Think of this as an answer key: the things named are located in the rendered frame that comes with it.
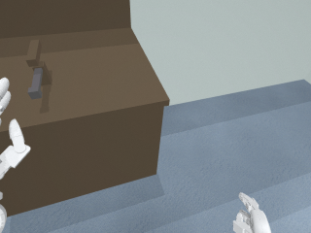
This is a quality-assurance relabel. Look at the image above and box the tap lever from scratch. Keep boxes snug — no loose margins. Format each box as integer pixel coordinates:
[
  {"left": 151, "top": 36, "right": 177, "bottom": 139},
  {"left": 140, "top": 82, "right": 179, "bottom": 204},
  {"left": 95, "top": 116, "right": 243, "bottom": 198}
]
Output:
[{"left": 27, "top": 67, "right": 43, "bottom": 100}]

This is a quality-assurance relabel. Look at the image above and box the right robot hand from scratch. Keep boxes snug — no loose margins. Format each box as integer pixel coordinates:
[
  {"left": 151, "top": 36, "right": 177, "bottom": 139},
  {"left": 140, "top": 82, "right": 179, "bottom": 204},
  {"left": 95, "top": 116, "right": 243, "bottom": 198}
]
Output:
[{"left": 233, "top": 192, "right": 271, "bottom": 233}]

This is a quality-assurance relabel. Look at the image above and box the left robot hand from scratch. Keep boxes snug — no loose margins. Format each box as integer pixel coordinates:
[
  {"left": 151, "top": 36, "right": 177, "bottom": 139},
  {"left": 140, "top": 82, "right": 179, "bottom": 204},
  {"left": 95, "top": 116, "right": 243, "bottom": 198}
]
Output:
[{"left": 0, "top": 78, "right": 31, "bottom": 180}]

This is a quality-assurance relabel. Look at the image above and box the counter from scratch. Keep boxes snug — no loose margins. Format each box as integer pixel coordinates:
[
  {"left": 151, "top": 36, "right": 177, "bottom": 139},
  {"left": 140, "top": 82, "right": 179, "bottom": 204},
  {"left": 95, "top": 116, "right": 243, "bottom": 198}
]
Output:
[{"left": 0, "top": 0, "right": 170, "bottom": 217}]

